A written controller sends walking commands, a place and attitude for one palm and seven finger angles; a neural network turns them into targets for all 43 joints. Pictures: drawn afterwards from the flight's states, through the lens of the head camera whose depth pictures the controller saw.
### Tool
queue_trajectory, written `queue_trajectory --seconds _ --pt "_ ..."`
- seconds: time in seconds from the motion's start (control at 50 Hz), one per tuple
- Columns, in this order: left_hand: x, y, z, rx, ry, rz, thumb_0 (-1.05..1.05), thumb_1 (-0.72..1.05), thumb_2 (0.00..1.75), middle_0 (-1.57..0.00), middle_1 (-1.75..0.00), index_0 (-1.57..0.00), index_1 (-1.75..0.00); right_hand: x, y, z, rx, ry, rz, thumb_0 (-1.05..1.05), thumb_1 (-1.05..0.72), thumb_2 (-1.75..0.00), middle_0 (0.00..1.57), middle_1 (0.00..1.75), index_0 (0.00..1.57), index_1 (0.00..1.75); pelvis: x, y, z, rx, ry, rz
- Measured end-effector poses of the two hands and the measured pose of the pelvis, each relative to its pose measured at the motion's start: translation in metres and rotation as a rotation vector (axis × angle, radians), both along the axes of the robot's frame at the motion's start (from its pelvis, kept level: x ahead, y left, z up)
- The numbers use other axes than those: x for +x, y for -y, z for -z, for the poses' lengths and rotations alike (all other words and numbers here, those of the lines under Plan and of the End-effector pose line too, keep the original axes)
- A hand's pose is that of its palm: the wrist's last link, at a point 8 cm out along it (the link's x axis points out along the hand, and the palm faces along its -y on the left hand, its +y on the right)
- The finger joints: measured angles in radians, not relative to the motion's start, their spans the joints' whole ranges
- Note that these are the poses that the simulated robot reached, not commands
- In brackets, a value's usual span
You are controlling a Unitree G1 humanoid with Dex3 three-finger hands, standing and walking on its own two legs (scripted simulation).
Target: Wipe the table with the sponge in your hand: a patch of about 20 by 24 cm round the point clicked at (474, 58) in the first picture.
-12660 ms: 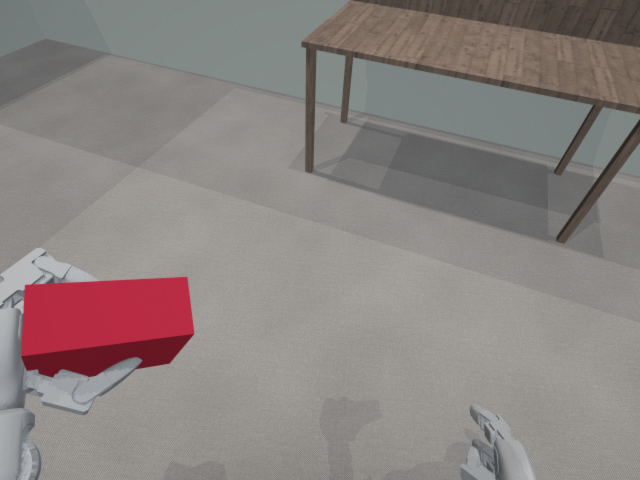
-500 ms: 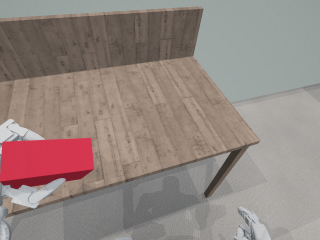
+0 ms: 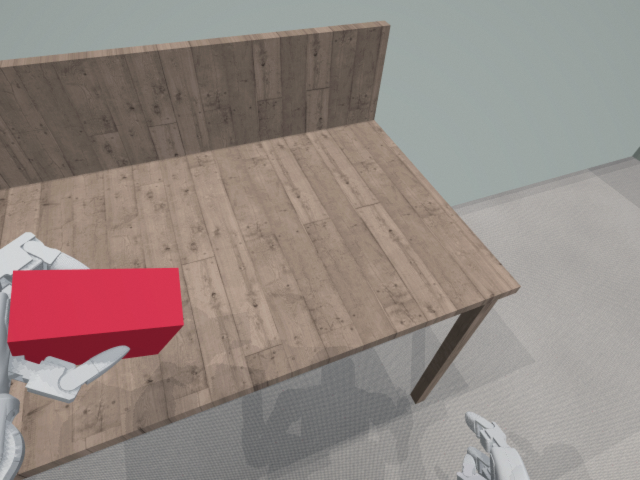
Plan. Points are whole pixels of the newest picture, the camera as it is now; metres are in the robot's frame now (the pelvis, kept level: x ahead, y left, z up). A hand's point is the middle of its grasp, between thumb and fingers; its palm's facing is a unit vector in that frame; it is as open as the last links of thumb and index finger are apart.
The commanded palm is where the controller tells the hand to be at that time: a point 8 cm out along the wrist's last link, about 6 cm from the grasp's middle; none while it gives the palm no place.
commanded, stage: come to a stop and stand still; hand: left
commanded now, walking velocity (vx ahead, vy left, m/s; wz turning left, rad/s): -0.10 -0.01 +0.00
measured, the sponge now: (123, 318) +0.24 +0.21 +0.13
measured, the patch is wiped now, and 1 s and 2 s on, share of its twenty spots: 0.00 0.00 0.00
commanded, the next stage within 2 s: look again from close up in 1.34 s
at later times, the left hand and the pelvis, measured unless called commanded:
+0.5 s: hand (21, 274) +0.23 +0.27 +0.21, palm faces +0.49 -0.77 -0.42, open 9.9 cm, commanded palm +0.15 +0.26 +0.18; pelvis -0.01 -0.02 +0.00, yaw +0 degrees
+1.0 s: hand out of the picture +0.19 +0.29 +0.17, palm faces +0.42 -0.83 -0.37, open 9.9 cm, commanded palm +0.13 +0.31 +0.18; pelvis -0.03 +0.03 +0.00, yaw +1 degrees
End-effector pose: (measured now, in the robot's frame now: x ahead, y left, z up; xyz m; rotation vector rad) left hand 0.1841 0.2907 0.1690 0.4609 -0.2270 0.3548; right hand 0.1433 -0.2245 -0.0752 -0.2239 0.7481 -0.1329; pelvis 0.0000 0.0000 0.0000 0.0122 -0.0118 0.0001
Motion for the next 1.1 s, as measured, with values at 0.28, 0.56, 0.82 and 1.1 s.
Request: queue_trajectory --seconds 0.28,0.56,0.82,1.1 --pt "-0.004 0.017 -0.014 0.024 -0.029 0.031 -0.01 -0.48 1.01 -0.76 -1.35 -0.76 -1.35 0.036 0.018 -0.02 -0.002 0.074 -0.013 0.01 -0.9 -0.89 0.2 0.3 0.2 0.3 0.006 0.012 -0.008 -0.026 -0.01 -0.007" --pt "0.0 -0.003 -0.035 0.077 0.147 0.013 -0.01 -0.48 1.01 -0.76 -1.35 -0.76 -1.35 0.01 0.012 -0.015 -0.004 0.048 -0.131 0.01 -0.9 -0.89 0.2 0.3 0.2 0.3 -0.012 0.012 -0.004 -0.027 -0.05 0.001" --pt "-0.021 -0.038 0.011 0.006 -0.009 -0.017 -0.01 -0.48 1.01 -0.76 -1.35 -0.76 -1.35 -0.017 -0.003 -0.009 -0.071 -0.074 -0.106 0.01 -0.9 -0.89 0.2 0.3 0.2 0.3 -0.015 -0.016 -0.003 -0.029 -0.036 -0.034" --pt "-0.037 -0.042 -0.005 -0.001 0.065 -0.006 -0.01 -0.48 1.01 -0.76 -1.35 -0.76 -1.35 0.015 -0.058 -0.021 0.035 0.097 -0.172 0.01 -0.9 -0.89 0.21 0.3 0.2 0.3 -0.034 -0.03 -0.003 -0.024 -0.022 -0.02"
